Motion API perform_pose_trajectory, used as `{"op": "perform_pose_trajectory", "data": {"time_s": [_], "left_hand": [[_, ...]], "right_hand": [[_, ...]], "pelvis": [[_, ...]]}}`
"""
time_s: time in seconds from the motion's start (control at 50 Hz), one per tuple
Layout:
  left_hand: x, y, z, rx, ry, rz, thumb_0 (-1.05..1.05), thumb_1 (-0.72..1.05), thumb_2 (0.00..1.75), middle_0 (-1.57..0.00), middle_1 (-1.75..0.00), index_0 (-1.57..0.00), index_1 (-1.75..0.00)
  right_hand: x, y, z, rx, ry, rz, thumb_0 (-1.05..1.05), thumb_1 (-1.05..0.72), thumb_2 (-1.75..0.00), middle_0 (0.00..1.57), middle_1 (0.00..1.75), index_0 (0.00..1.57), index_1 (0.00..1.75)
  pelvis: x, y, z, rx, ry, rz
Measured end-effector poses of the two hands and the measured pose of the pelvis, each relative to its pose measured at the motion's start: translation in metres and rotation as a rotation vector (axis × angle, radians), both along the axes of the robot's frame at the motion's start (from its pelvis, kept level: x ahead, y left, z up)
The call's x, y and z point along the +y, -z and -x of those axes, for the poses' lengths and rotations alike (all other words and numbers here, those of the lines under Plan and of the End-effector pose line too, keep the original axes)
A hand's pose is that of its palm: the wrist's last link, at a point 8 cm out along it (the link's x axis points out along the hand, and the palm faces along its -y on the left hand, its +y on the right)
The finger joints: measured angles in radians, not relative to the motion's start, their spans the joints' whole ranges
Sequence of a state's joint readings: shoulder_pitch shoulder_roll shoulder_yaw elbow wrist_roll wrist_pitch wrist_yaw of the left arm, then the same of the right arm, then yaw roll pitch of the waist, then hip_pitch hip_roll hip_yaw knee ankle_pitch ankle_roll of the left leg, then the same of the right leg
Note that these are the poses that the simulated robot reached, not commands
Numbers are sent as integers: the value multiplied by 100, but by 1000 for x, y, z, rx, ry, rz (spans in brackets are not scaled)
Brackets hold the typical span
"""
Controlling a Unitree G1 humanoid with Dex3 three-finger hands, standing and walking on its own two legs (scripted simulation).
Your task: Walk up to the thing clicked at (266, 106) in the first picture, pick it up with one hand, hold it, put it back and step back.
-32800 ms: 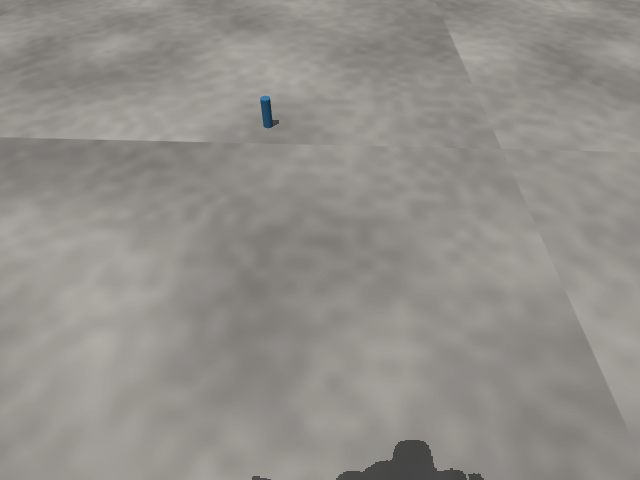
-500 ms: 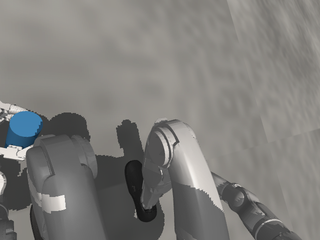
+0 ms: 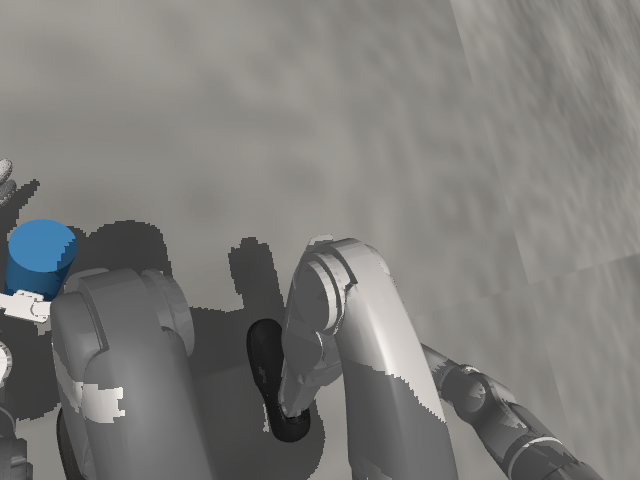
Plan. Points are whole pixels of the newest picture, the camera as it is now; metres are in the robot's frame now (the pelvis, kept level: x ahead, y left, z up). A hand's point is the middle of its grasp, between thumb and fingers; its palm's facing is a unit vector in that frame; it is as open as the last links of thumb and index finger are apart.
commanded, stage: withdraw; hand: left
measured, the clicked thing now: (36, 272) +0.35 +0.21 -0.19
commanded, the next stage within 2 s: rise in 0.36 s
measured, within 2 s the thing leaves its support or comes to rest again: rests again in 0.34 s
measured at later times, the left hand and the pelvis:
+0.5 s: hand out of the picture +0.38 +0.28 -0.07, palm faces +0.24 -0.97 -0.10, open 16.9 cm; pelvis +0.00 +0.00 +0.03, yaw +3 degrees
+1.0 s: hand out of the picture +0.28 +0.31 +0.06, palm faces +0.23 -0.87 -0.43, open 17.6 cm; pelvis +0.02 -0.02 +0.17, yaw +11 degrees
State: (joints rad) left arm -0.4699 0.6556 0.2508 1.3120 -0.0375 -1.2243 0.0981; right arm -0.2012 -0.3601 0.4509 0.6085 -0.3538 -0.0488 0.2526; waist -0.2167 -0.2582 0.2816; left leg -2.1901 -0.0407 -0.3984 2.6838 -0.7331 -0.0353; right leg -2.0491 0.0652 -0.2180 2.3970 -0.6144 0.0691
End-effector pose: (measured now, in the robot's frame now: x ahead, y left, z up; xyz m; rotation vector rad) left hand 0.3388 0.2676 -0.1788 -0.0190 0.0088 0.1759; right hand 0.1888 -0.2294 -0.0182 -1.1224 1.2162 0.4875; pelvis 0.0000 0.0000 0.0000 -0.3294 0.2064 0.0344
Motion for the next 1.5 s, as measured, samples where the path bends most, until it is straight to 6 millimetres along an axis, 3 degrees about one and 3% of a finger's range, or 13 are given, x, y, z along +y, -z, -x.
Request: {"op": "perform_pose_trajectory", "data": {"time_s": [0.14, 0.32, 0.5, 0.58, 0.66, 0.76, 0.84, 0.94, 1.06, 1.24, 1.38, 1.5], "left_hand": [[14, -6, 3, -19, -59, -15, -1, -48, 26, -29, -22, -27, -24], [64, -73, 4, -81, -98, -124, -1, -47, 21, -18, -14, -16, -15], [64, -110, -7, -9, -61, -123, -1, -56, 15, -18, -13, -17, -14], [77, -121, -12, 80, -63, -201, -1, -56, 13, -15, -11, -13, -11], [97, -137, 2, 199, -124, -254, -1, -57, 13, -12, -8, -9, -10], [124, -178, 35, 344, -209, -339, -1, -58, 9, -9, -6, -6, -7], [128, -215, 62, 461, -252, -376, -1, -59, 5, -7, -5, -5, -6], [100, -254, 83, 593, -229, -354, -1, -59, 4, -6, -5, -5, -5], [60, -304, 94, 689, -207, -279, -1, -57, 4, -6, -5, -5, -6], [38, -388, 104, 756, -267, -210, -1, -51, 8, -7, -6, -6, -6], [21, -447, 118, 812, -286, -156, -1, -47, 10, -7, -7, -6, -7], [8, -496, 129, 832, -293, -128, -1, -47, 10, -7, -7, -6, -7]], "right_hand": [[2, -2, -3, -6, 2, 4, 0, -88, -89, 21, 30, 21, 30], [6, -3, -12, -55, 86, -68, 0, -89, -90, 21, 30, 21, 30], [9, 0, -25, -143, 179, -186, 0, -89, -90, 21, 30, 21, 30], [3, 2, -23, -184, 302, -212, 0, -90, -90, 20, 30, 21, 30], [-2, 5, -15, -177, 405, -238, 0, -92, -91, 20, 30, 20, 30], [-8, 5, -5, -153, 535, -275, 0, -93, -91, 20, 30, 20, 30], [-10, -4, -5, -147, 610, -304, 0, -92, -91, 20, 30, 20, 30], [-8, -40, -20, -190, 652, -346, 1, -91, -90, 20, 30, 20, 30], [-8, -107, -53, -306, 664, -390, 1, -91, -90, 20, 30, 20, 30], [-4, -212, -98, -482, 638, -448, 1, -91, -90, 20, 30, 20, 30], [6, -277, -107, -544, 629, -486, 1, -91, -90, 20, 30, 20, 30], [17, -320, -104, -576, 637, -507, 1, -90, -90, 20, 30, 20, 30]], "pelvis": [[0, -2, 0, -3, -5, 0], [-2, -17, -4, 85, -19, -23], [-2, -29, -3, 151, -32, -51], [-6, -33, -4, 180, -35, -77], [-10, -45, -6, 228, -44, -101], [-14, -66, -11, 303, -60, -137], [-18, -92, -13, 348, -71, -166], [-22, -138, -17, 372, -82, -191], [-26, -198, -29, 366, -93, -216], [-27, -281, -54, 296, -121, -238], [-21, -337, -71, 220, -145, -248], [-14, -377, -85, 147, -165, -258]]}}
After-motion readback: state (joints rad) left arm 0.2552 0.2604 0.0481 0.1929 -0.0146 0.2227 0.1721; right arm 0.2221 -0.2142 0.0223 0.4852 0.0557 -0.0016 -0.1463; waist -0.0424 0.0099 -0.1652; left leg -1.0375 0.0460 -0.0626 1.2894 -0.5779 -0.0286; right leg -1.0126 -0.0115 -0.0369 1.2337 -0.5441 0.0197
